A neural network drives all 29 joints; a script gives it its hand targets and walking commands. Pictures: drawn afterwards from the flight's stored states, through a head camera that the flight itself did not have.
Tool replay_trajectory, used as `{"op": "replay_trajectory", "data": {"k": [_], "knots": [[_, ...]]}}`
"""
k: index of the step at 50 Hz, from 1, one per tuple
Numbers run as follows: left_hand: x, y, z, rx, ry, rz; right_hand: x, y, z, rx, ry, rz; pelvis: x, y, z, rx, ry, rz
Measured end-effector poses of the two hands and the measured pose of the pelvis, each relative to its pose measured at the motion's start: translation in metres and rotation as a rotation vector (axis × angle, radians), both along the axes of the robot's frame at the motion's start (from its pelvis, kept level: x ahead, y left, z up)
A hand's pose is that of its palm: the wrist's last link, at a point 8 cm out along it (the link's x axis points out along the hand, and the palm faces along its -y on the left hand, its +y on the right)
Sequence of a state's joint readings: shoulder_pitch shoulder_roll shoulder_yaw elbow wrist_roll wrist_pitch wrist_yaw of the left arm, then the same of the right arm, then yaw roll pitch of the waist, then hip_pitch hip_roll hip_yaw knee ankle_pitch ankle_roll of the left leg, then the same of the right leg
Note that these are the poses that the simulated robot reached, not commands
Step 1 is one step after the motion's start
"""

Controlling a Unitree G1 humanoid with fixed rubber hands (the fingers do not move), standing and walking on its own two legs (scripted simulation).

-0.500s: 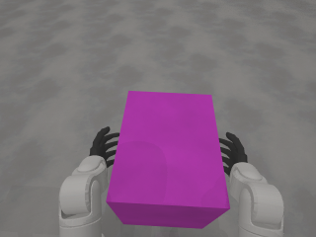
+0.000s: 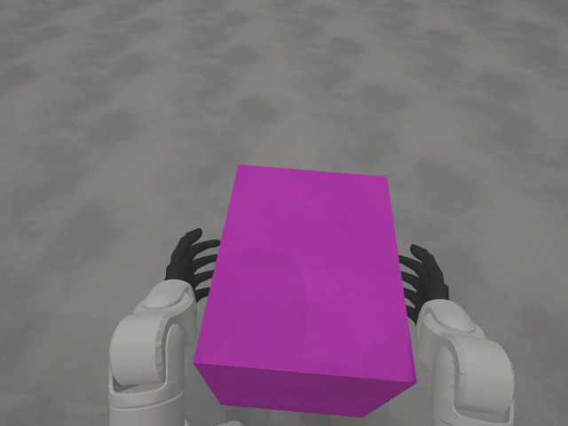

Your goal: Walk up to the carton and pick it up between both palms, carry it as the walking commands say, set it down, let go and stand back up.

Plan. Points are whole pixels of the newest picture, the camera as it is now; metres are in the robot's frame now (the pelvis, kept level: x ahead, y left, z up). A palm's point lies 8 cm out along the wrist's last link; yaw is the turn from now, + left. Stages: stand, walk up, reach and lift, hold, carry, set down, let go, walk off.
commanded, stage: carry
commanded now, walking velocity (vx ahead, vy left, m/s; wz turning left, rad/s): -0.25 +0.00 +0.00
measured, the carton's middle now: (301, 293) +0.30 +0.00 +0.02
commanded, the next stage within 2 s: none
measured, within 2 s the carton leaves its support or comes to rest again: neither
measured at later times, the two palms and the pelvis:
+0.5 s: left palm out of the picture +0.03 +0.16 +0.12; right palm out of the picture +0.03 -0.14 +0.11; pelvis -0.22 +0.00 +0.00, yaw +0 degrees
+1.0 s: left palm out of the picture -0.21 +0.17 +0.09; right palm out of the picture -0.20 -0.13 +0.10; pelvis -0.45 +0.00 +0.01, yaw +1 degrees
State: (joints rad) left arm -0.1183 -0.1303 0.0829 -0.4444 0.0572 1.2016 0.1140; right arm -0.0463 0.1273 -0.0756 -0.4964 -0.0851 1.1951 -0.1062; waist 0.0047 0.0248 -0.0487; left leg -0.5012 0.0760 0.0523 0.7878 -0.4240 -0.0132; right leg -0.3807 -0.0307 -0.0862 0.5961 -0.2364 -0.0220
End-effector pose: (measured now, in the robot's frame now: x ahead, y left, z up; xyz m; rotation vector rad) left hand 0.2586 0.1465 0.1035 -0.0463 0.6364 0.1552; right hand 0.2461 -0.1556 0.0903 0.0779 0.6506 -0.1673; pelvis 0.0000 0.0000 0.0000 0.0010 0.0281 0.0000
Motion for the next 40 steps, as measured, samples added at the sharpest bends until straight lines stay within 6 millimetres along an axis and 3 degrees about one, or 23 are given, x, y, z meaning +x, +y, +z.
{"op": "replay_trajectory", "data": {"k": [6, 11, 14, 19, 22, 26, 32, 36, 40], "knots": [[-0.055, -0.007, 0.004, 0.000, -0.010, -0.039, -0.063, -0.007, 0.009, -0.006, -0.010, -0.036, -0.056, 0.002, 0.004, 0.028, -0.002, 0.008], [-0.107, 0.014, -0.005, -0.025, -0.029, -0.006, -0.104, 0.014, 0.011, -0.030, -0.029, -0.004, -0.105, 0.013, -0.005, 0.021, 0.001, 0.029], [-0.147, 0.029, -0.012, -0.039, 0.017, 0.036, -0.132, 0.028, 0.006, -0.045, 0.018, 0.040, -0.133, 0.016, 0.000, 0.009, -0.015, 0.026], [-0.196, 0.036, -0.002, -0.049, 0.014, 0.071, -0.172, 0.036, 0.016, -0.052, 0.015, 0.073, -0.171, 0.014, 0.011, -0.031, -0.014, 0.028], [-0.214, 0.031, 0.008, -0.043, -0.025, 0.067, -0.193, 0.031, 0.022, -0.048, -0.022, 0.069, -0.194, 0.010, 0.010, -0.035, 0.002, 0.018], [-0.234, 0.009, 0.011, -0.023, -0.048, 0.031, -0.226, 0.008, 0.016, -0.030, -0.044, 0.032, -0.228, -0.001, 0.002, -0.019, 0.020, -0.006], [-0.281, -0.029, 0.003, 0.010, 0.019, -0.060, -0.298, -0.027, 0.003, 0.008, 0.022, -0.057, -0.283, -0.014, 0.006, 0.004, -0.001, -0.024], [-0.314, -0.033, 0.008, 0.018, -0.002, -0.071, -0.332, -0.032, 0.009, 0.012, 0.000, -0.068, -0.317, -0.014, 0.008, 0.031, 0.003, -0.025], [-0.351, -0.021, 0.006, 0.004, -0.014, -0.044, -0.359, -0.021, 0.012, -0.003, -0.012, -0.041, -0.353, -0.010, 0.006, 0.035, 0.015, -0.007]]}}
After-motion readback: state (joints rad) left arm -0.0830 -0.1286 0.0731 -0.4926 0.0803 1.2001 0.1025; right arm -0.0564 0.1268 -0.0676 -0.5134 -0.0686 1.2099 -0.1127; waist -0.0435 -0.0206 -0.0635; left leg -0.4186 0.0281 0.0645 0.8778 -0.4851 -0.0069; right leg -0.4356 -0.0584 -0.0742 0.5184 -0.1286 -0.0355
